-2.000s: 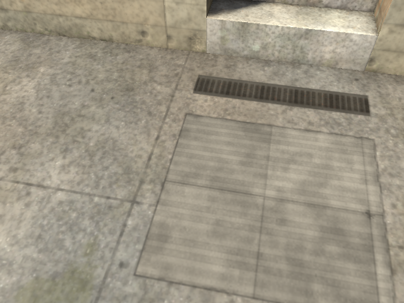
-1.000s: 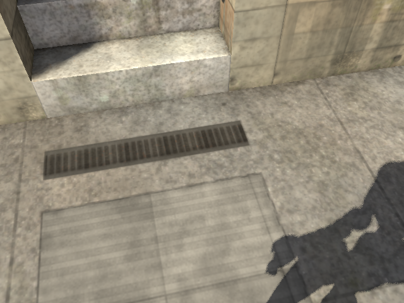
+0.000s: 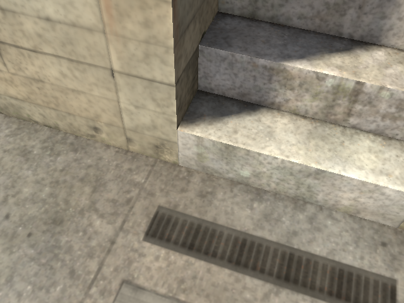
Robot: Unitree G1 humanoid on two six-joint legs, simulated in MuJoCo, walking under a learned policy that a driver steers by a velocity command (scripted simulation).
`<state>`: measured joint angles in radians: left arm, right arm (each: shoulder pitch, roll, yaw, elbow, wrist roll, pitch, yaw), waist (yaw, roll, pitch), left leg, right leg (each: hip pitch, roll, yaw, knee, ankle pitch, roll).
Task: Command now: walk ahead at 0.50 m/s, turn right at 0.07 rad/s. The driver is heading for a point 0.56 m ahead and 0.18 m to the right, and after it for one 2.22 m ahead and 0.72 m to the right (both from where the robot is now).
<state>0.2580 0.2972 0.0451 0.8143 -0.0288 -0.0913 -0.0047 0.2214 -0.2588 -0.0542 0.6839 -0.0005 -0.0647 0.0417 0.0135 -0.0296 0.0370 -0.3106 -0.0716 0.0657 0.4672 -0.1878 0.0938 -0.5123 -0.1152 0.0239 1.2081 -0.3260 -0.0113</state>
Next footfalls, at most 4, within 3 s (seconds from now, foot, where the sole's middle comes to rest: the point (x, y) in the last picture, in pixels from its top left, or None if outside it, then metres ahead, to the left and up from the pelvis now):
0.40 right None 0.37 -0.15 -0.77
0.88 left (225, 244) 0.67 -0.06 -0.77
1.18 right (271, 297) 0.49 -0.20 -0.77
1.52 left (202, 255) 0.62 0.02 -0.77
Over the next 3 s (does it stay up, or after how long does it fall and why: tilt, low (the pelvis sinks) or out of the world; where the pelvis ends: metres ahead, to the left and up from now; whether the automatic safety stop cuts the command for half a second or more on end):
stays up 0.49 -0.12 0.00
